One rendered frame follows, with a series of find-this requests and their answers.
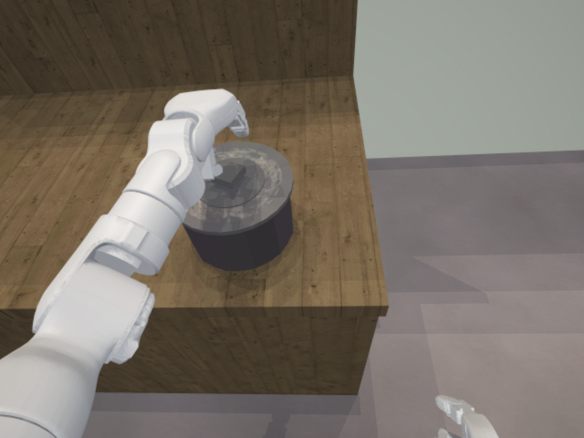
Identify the robot right hand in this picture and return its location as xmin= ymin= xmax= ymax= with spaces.
xmin=435 ymin=395 xmax=499 ymax=438

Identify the left robot upper arm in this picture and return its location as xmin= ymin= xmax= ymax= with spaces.
xmin=0 ymin=258 xmax=155 ymax=438

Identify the table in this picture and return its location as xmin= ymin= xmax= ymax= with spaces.
xmin=0 ymin=0 xmax=389 ymax=395

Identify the left robot forearm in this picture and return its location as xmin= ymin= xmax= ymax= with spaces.
xmin=32 ymin=108 xmax=214 ymax=334

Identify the robot left hand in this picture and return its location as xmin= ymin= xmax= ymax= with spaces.
xmin=164 ymin=89 xmax=249 ymax=181

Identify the pot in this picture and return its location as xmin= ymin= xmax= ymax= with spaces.
xmin=183 ymin=197 xmax=293 ymax=271

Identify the knob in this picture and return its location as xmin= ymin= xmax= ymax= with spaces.
xmin=211 ymin=160 xmax=246 ymax=189

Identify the lid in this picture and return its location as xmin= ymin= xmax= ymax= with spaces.
xmin=182 ymin=141 xmax=294 ymax=235

